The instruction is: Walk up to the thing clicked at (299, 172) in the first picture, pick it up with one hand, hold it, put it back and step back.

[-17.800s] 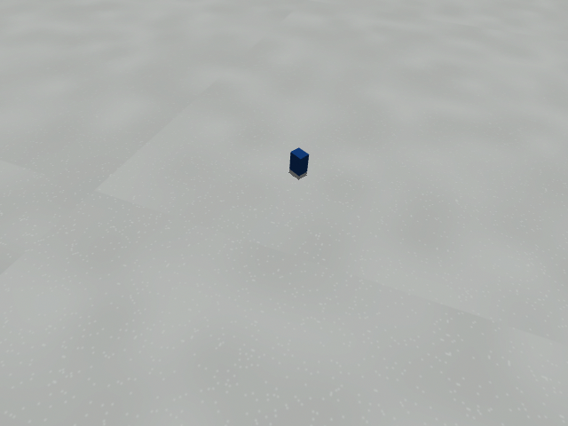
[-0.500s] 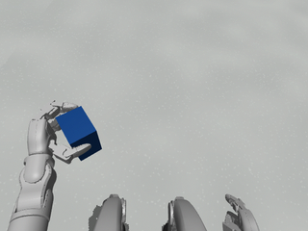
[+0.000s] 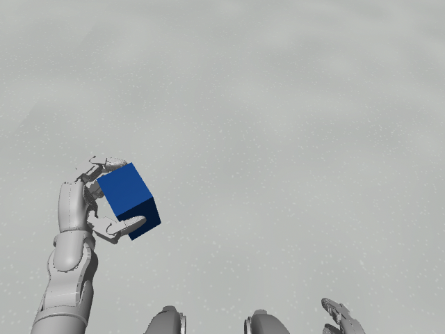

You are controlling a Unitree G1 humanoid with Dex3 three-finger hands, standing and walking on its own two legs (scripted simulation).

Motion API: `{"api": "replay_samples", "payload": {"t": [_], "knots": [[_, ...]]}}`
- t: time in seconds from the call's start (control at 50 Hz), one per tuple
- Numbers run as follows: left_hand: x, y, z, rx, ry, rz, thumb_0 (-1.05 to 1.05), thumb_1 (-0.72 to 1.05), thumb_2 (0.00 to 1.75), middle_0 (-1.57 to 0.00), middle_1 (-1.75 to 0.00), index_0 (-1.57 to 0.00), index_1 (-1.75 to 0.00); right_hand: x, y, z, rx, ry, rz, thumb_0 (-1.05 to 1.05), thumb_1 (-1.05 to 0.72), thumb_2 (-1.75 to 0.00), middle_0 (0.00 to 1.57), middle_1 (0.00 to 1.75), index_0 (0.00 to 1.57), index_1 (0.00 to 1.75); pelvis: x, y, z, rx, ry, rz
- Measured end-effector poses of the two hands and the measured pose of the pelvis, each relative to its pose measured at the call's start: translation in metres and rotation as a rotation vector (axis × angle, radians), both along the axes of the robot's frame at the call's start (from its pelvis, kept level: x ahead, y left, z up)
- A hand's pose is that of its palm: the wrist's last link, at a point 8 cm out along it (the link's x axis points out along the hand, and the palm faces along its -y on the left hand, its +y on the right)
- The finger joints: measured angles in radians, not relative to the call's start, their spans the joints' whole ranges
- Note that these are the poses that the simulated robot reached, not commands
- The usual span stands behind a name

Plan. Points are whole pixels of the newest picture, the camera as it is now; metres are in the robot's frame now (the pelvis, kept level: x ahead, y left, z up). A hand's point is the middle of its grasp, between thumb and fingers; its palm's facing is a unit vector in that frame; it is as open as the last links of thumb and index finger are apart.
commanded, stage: lift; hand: left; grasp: from the side
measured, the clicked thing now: (131, 203) +0.35 +0.16 +0.01
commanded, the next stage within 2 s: hold in 0.54 s
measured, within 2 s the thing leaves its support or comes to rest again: neither
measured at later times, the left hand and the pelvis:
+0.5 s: hand (119, 188) +0.35 +0.17 +0.06, palm faces +0.18 -0.98 -0.01, open 11.4 cm; pelvis +0.01 -0.01 +0.03, yaw +0 degrees
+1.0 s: hand (112, 184) +0.35 +0.17 +0.08, palm faces +0.17 -0.99 +0.00, open 11.5 cm; pelvis +0.01 +0.00 +0.04, yaw +0 degrees
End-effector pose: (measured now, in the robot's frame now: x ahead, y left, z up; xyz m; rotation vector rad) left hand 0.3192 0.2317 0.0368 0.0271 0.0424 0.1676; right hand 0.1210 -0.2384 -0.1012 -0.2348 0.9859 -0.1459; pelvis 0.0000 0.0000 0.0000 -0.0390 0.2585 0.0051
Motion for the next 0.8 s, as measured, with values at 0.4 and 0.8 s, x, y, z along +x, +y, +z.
{"api": "replay_samples", "payload": {"t": [0.4, 0.8], "knots": [[0.003, -0.013, 0.025, -0.012, -0.009, 0.006, -0.02, -0.61, 1.04, -0.67, -1.0, -0.7, -1.02, 0.01, -0.014, 0.024, -0.003, -0.006, -0.003, 0.01, -0.91, -0.9, 0.2, 0.3, 0.21, 0.29, 0.01, -0.01, 0.023, 0.013, -0.056, 0.003], [0.0, -0.007, 0.039, -0.012, -0.027, 0.014, -0.02, -0.61, 1.03, -0.67, -1.01, -0.7, -1.03, 0.007, -0.007, 0.032, 0.013, 0.003, -0.01, 0.01, -0.93, -0.91, 0.2, 0.3, 0.2, 0.3, 0.014, -0.006, 0.033, 0.014, -0.098, 0.001]]}}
